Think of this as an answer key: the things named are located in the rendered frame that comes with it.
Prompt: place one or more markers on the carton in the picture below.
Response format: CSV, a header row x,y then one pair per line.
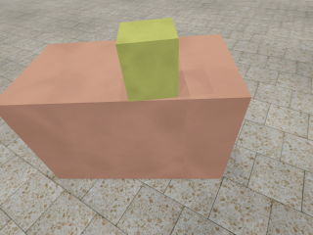
x,y
148,53

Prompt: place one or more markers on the pedestal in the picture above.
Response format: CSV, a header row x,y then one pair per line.
x,y
71,108

